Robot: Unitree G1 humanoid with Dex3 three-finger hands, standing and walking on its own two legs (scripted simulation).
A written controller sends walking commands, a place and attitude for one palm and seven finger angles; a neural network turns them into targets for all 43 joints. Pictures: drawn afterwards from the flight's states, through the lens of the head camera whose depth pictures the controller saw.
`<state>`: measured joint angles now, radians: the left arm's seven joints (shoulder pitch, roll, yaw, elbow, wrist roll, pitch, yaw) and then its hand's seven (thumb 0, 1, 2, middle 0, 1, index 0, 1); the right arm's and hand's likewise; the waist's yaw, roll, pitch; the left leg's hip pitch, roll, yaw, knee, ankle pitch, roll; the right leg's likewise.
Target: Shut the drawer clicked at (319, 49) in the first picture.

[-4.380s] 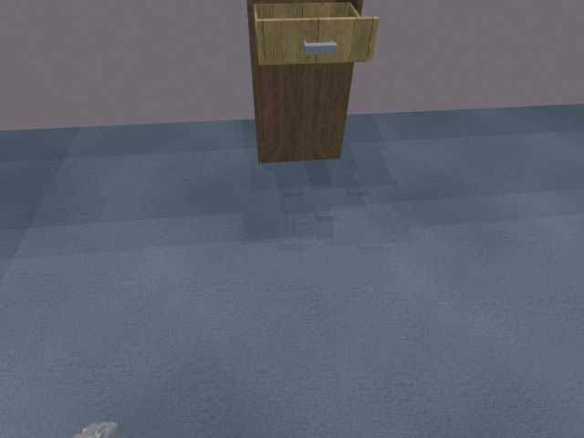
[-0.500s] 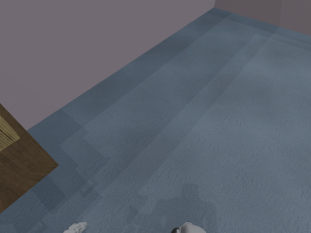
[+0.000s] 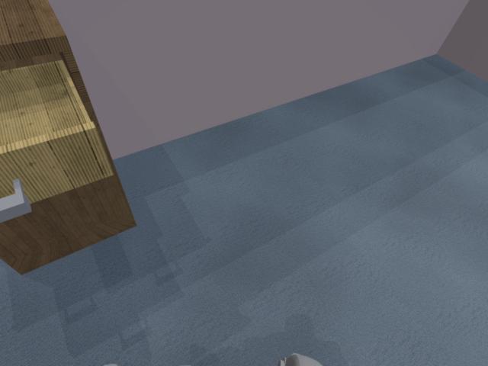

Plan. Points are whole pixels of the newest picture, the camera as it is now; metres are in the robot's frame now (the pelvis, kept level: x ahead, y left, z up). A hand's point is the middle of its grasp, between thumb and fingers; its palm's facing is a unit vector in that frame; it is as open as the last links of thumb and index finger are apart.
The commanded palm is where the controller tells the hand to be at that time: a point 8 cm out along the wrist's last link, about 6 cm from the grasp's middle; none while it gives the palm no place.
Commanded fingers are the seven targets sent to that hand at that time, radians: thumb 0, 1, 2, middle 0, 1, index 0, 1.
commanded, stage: turn to face it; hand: left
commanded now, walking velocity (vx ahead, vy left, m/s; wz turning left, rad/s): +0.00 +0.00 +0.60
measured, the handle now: out of the picture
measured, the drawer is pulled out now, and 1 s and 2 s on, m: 0.30 0.30 0.30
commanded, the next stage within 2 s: take the last steps up to it in 0.84 s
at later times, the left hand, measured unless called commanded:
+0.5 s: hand out of the picture +0.03 +0.16 -0.12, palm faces +0.32 -0.90 -0.29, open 7.4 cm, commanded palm none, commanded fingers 0.00 0.90 0.90 -0.20 -0.30 -0.20 -0.30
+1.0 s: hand out of the picture -0.15 +0.17 -0.16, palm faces +0.55 -0.80 -0.24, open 7.4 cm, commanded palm none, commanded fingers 0.00 0.90 0.90 -0.20 -0.30 -0.20 -0.30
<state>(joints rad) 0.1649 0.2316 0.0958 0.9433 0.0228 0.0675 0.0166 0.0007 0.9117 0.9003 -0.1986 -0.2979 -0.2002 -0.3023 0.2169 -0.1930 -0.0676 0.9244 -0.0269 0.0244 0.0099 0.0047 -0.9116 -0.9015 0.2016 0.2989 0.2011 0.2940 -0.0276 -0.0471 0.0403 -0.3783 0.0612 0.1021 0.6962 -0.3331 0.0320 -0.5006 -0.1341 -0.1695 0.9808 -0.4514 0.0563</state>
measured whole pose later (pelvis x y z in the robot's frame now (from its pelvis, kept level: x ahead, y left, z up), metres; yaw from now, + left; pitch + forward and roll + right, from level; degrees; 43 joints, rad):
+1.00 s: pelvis -0.05 -0.02 +0.02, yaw +30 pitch +0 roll -1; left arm 0.25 0.27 0.07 1.01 0.01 0.06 0.02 0.01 0.91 0.90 -0.20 -0.30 -0.20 -0.30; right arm 0.13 -0.18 -0.02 0.96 -0.01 0.02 -0.01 0.01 -0.91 -0.90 0.21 0.30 0.21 0.29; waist 0.04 -0.05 0.07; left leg -0.18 -0.01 0.05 0.47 -0.28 0.05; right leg -0.44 -0.10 -0.05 1.05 -0.42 0.08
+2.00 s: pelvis +0.12 +0.10 +0.01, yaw +33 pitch -2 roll +1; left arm 0.39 0.14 0.05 1.15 0.02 -0.01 0.01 0.01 0.91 0.90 -0.20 -0.30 -0.20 -0.30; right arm 0.14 -0.13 -0.03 1.00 -0.01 -0.07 -0.01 0.00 -0.91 -0.90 0.20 0.30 0.20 0.29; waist 0.05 -0.04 0.06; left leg -0.27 0.02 0.16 0.54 -0.24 0.05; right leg -0.38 -0.08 -0.06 1.17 -0.41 -0.01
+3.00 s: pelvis +0.15 +0.15 +0.00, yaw +34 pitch -2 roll +2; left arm 0.33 0.20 0.03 0.96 0.02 0.04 0.03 0.01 0.91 0.90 -0.20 -0.30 -0.20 -0.30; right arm 0.24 -0.18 -0.01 0.90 -0.02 0.04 0.00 0.01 -0.91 -0.90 0.20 0.30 0.20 0.29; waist 0.03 0.02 0.00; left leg -0.25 -0.05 0.10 0.59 -0.31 0.06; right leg -0.32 -0.02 0.01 0.64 -0.30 -0.02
